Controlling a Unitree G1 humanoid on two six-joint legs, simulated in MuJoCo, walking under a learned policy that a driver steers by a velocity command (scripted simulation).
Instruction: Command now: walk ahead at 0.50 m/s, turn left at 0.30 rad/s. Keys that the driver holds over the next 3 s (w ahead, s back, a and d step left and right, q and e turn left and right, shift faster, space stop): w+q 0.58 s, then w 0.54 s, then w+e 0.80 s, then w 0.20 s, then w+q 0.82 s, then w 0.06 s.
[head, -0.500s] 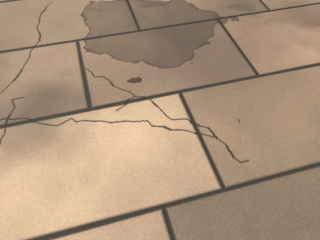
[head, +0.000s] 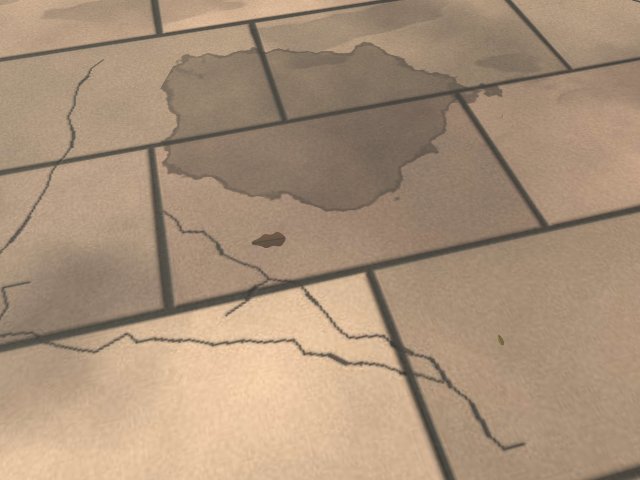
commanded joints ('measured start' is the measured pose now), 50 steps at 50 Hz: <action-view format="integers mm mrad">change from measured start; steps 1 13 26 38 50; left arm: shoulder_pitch -59 -2 -222 129 13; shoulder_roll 148 194 92 280 176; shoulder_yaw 34 37 -7 74 27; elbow -55 -27 -145 -55 -18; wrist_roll -3 -13 2 -14 -27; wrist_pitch -22 44 -8 -32 -12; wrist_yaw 13 57 18 -6 10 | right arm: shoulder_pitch -42 249 72 293 -68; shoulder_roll -36 -219 -159 -36 -13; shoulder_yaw -5 -88 -56 -3 5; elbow -62 -105 -144 -115 -173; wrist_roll -1 -2 -5 9 -21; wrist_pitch -12 12 -4 -7 -19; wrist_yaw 13 32 -13 -16 3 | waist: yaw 2 -201 -67 25 16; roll -83 -12 9 -359 -121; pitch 21 -247 -37 -332 -9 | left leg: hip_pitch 61 750 415 4 46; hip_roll -7 -53 -40 -206 -20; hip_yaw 22 -37 -152 -79 39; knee -162 -406 -690 274 -164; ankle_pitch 185 -27 118 -525 -8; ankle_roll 6 241 274 43 12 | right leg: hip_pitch -60 -120 -460 387 -51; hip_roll -257 -252 -125 -479 -269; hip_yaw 41 -89 144 910 270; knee -146 752 464 45 -114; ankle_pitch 296 656 163 -267 202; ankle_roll -107 31 160 -233 -140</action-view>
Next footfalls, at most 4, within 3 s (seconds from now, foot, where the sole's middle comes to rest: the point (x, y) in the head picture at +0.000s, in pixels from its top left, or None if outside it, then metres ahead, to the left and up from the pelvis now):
0.24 left None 0.31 0.15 -0.78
0.72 right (344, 420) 0.62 0.02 -0.78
1.24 left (197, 357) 0.76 0.37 -0.78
1.76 right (279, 246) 1.10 0.20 -0.78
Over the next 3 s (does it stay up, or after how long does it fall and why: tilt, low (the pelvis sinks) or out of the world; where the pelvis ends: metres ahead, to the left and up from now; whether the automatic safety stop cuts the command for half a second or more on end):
stays up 1.62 0.33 0.00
